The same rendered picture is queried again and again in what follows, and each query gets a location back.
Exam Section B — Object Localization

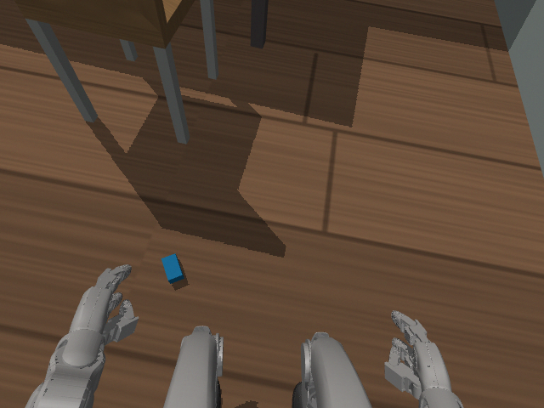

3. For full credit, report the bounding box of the right robot arm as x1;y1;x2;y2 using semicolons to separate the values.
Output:
419;388;464;408

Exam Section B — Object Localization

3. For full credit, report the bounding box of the left robot arm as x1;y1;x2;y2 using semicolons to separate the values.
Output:
25;329;105;408

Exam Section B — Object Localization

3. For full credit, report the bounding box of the chair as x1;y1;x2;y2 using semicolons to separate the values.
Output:
15;0;218;145

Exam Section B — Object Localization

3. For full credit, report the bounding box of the left robot hand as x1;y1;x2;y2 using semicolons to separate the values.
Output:
69;264;139;345

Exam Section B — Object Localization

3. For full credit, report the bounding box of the small box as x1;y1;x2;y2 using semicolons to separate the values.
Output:
161;253;184;284

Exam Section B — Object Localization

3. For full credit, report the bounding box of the right robot hand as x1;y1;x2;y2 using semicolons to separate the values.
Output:
384;310;452;401

